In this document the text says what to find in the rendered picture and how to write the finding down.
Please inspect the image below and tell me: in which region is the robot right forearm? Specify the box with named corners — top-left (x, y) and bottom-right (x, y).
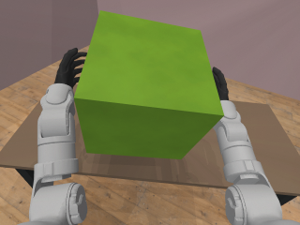
top-left (213, 100), bottom-right (283, 218)

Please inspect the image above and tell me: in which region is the robot left forearm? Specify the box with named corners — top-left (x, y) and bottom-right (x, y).
top-left (29, 83), bottom-right (79, 221)

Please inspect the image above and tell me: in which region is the right robot upper arm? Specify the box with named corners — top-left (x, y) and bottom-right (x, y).
top-left (225, 184), bottom-right (300, 225)

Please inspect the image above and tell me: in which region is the robot right hand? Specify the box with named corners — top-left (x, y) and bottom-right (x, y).
top-left (212, 67), bottom-right (229, 101)

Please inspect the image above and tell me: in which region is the table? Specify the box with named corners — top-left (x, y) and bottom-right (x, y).
top-left (0, 83), bottom-right (300, 206)

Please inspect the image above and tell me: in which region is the carton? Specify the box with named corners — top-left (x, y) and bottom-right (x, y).
top-left (74, 10), bottom-right (224, 159)

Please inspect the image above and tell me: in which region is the robot left hand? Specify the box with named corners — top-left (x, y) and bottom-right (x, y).
top-left (54, 48), bottom-right (87, 89)

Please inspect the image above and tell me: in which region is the left robot upper arm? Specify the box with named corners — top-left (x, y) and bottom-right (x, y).
top-left (17, 182), bottom-right (88, 225)

